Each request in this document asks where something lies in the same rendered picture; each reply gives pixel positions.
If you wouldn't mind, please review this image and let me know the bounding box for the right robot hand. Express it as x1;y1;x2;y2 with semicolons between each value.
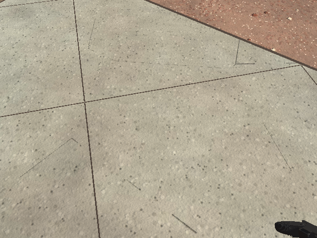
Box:
274;220;317;238

